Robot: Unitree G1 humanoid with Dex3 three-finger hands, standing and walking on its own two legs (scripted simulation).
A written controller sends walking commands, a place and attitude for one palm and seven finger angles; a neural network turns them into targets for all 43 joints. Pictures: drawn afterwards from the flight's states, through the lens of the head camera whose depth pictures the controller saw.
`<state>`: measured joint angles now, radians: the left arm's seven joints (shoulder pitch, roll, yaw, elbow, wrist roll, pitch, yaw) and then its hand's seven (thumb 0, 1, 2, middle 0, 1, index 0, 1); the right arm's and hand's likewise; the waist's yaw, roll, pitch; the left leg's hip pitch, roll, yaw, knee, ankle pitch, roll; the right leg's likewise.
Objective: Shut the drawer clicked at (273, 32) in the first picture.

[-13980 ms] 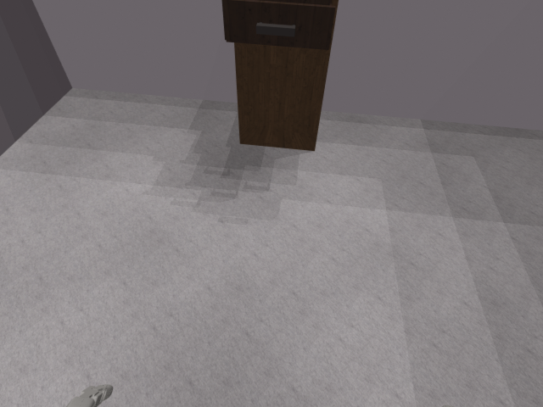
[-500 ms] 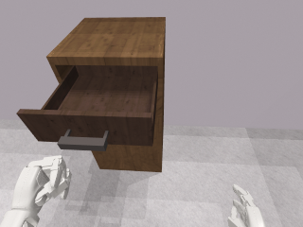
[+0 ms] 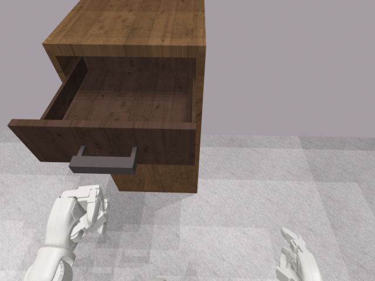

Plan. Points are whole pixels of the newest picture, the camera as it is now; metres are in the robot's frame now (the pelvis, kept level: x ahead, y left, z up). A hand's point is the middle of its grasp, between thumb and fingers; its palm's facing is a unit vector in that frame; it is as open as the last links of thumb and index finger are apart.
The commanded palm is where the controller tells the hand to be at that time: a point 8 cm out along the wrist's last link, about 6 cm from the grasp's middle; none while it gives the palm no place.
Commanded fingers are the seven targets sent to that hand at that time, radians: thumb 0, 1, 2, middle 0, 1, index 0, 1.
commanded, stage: bring the fist close to the handle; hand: left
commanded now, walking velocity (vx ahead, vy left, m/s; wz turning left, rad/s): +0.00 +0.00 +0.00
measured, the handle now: (106, 157) +0.37 +0.21 +0.05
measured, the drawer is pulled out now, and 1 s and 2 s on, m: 0.27 0.27 0.17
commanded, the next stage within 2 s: push the drawer shut in 0.66 s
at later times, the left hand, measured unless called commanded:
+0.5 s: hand (111, 203) +0.25 +0.17 +0.05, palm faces +0.03 -1.00 -0.03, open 3.3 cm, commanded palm +0.23 +0.23 +0.05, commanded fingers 0.00 0.90 0.90 -1.40 -1.60 -1.40 -1.60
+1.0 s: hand (118, 191) +0.28 +0.17 +0.04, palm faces +0.04 -1.00 -0.04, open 3.3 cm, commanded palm +0.26 +0.23 +0.05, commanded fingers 0.00 0.90 0.90 -1.40 -1.60 -1.40 -1.60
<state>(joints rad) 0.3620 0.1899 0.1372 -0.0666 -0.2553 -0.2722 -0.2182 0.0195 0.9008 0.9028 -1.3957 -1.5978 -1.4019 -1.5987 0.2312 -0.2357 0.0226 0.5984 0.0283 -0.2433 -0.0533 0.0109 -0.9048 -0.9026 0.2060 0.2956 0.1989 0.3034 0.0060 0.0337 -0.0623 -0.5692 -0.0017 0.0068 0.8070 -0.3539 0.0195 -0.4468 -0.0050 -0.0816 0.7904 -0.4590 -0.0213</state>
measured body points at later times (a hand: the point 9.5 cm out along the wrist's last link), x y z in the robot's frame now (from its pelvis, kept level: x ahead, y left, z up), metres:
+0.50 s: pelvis -0.01 +0.01 -0.02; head +0.02 +0.00 +0.43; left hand +0.25 +0.22 +0.06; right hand +0.15 -0.23 -0.10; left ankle +0.03 +0.11 -0.71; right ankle -0.03 -0.10 -0.71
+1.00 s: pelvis +0.00 -0.01 -0.02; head +0.04 -0.02 +0.43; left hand +0.28 +0.22 +0.05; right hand +0.16 -0.26 -0.11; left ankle +0.03 +0.11 -0.71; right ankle -0.03 -0.10 -0.71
